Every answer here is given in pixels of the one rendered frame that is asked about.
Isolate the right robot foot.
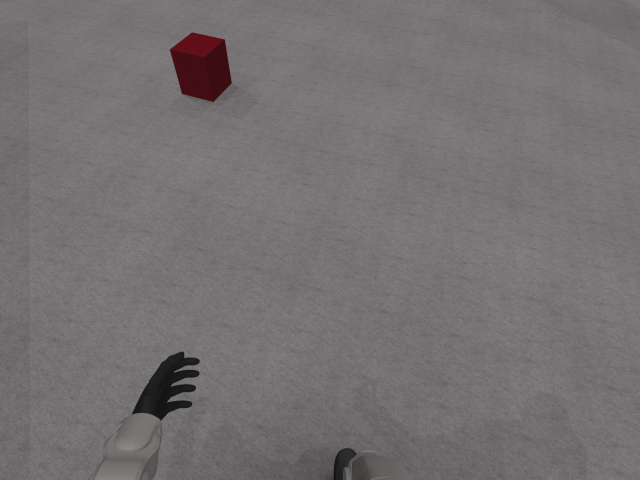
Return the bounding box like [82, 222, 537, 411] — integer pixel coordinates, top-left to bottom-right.
[334, 448, 357, 480]

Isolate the right robot shin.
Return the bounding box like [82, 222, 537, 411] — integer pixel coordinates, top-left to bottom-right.
[347, 450, 377, 467]

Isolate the left robot hand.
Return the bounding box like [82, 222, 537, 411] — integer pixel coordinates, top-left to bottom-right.
[132, 352, 200, 420]

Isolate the left robot forearm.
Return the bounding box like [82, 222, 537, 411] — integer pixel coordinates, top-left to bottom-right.
[88, 413, 162, 480]

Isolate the carton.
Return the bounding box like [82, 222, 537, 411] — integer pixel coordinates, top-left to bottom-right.
[170, 32, 232, 102]

